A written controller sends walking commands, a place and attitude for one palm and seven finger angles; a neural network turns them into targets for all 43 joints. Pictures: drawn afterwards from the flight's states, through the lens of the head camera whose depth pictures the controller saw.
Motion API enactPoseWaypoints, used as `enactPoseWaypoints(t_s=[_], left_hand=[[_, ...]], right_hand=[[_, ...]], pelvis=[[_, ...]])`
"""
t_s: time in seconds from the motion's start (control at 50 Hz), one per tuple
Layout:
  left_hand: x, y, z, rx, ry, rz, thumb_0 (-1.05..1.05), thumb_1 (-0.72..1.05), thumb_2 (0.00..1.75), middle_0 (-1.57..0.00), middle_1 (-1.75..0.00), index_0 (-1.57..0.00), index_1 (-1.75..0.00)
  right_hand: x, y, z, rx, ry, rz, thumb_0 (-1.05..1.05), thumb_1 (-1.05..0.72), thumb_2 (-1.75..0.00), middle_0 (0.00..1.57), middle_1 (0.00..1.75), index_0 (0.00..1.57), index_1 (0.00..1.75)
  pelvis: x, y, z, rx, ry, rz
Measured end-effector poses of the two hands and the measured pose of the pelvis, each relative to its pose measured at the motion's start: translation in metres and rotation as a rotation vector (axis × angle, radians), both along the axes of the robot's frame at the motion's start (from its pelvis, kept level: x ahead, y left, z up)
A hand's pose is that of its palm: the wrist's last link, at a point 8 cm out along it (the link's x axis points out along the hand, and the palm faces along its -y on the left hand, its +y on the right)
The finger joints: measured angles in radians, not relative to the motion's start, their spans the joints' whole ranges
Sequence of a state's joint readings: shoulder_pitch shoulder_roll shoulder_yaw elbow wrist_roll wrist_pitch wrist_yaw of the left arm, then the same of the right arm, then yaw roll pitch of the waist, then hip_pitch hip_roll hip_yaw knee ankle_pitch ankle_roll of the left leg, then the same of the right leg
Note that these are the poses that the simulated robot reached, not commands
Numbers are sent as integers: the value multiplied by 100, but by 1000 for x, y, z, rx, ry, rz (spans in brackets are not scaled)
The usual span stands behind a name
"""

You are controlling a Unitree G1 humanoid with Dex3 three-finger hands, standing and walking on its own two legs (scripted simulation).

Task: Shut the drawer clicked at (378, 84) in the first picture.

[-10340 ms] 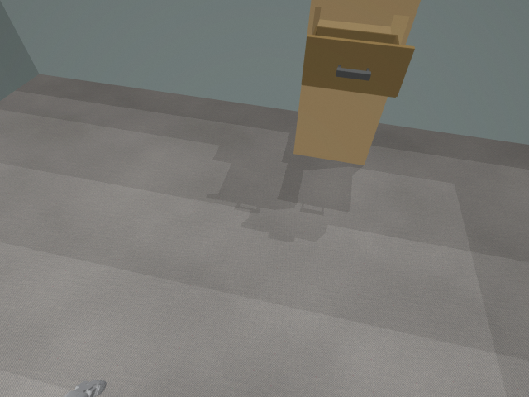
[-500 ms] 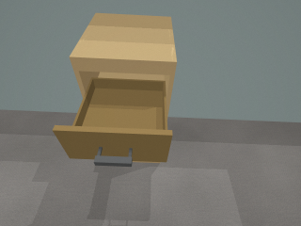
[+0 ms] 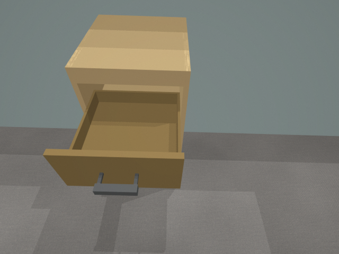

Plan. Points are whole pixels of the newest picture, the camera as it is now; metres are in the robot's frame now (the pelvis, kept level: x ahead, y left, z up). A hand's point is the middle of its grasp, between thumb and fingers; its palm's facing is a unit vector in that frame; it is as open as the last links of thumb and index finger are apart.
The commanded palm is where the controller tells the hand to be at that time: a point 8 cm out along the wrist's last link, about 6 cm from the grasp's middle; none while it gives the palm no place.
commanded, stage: come to a stop and stand still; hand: left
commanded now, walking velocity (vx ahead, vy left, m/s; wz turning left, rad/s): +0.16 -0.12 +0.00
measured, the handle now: (117, 182) +0.32 +0.17 -0.07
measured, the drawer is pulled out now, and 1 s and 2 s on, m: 0.30 0.30 0.30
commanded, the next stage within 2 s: look again from close up in 1.30 s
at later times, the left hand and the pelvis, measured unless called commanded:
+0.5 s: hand out of the picture +0.02 +0.17 -0.17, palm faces +0.00 -0.97 -0.25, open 7.3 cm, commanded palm none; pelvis -0.01 -0.02 +0.00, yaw -1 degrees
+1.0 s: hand out of the picture -0.03 +0.19 -0.17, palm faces +0.00 -0.98 -0.21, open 7.4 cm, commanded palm none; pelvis -0.03 +0.01 +0.00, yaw +0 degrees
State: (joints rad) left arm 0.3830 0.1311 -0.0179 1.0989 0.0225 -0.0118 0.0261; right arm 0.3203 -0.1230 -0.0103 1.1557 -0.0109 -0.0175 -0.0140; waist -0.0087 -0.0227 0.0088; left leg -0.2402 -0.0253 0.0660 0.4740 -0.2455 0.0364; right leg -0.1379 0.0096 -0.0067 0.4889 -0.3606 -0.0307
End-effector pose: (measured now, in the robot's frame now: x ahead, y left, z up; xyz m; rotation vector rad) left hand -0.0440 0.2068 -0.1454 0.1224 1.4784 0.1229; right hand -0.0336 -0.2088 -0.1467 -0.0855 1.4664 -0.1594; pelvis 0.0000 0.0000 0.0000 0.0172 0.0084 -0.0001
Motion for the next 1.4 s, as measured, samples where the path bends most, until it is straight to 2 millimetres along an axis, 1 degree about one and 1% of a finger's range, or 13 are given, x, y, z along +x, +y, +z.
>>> enactPoseWaypoints(t_s=[0.14,0.28,0.38,0.5,0.58,0.7,0.78,0.86,0.96,1.04,1.12,1.24,1.4], left_hand=[[11,-18,-3,0,17,17,1,91,90,-20,-30,-20,-30],[39,-28,0,-7,-52,16,1,91,90,-20,-30,-20,-30],[49,-13,1,38,-82,-7,3,93,90,-20,-30,-20,-30],[58,7,10,100,-171,-46,2,92,90,-20,-30,-20,-30],[63,24,8,114,-229,-63,1,91,90,-20,-30,-20,-30],[65,36,12,110,-284,-62,1,91,90,-20,-30,-20,-30],[54,40,12,95,-256,-67,1,91,90,-20,-30,-20,-30],[38,41,10,82,-200,-56,1,91,90,-20,-30,-20,-30],[15,37,7,66,-125,-33,1,91,90,-20,-30,-20,-30],[1,30,5,48,-73,-19,1,91,90,-20,-30,-20,-30],[-5,22,2,30,-45,-11,1,91,90,-20,-30,-20,-30],[-3,11,0,10,-47,-1,1,91,90,-20,-30,-20,-30],[6,4,0,3,-66,1,1,91,90,-20,-30,-20,-30]], right_hand=[[25,-13,-3,-12,-16,7,0,-91,-90,20,30,20,30],[56,-29,3,-48,-68,24,1,-93,-90,20,30,20,30],[72,-37,6,-59,-134,33,1,-92,-90,20,30,20,30],[81,-38,5,-49,-223,57,1,-92,-90,20,30,20,30],[75,-32,3,-51,-279,55,0,-91,-90,20,30,20,30],[50,-17,1,-33,-247,84,0,-91,-90,20,30,20,30],[29,-13,1,-32,-200,85,0,-92,-90,20,30,20,30],[8,-10,3,-32,-136,79,0,-92,-90,20,30,20,30],[-7,-8,5,-32,-75,71,1,-91,-90,20,30,20,30],[-6,-7,6,-35,-64,63,1,-91,-90,20,30,20,30],[2,-5,6,-34,-74,60,1,-91,-90,20,30,20,30],[16,-3,5,-33,-95,65,1,-92,-90,20,30,20,30],[23,-8,6,-37,-103,66,1,-93,-90,20,30,20,30]], pelvis=[[19,-14,-3,-3,-5,-1],[23,-19,2,-6,-10,0],[15,-21,2,9,-7,-9],[-5,-17,-1,-15,-7,-9],[-16,-10,-8,-12,-34,-1],[-31,1,-8,-19,-42,10],[-36,7,-6,-17,-24,10],[-37,10,-3,-13,-11,9],[-32,10,0,-12,-8,10],[-28,10,1,-13,-16,7],[-24,9,2,-13,-25,5],[-21,7,2,-12,-34,6],[-17,5,4,-9,-35,8]])
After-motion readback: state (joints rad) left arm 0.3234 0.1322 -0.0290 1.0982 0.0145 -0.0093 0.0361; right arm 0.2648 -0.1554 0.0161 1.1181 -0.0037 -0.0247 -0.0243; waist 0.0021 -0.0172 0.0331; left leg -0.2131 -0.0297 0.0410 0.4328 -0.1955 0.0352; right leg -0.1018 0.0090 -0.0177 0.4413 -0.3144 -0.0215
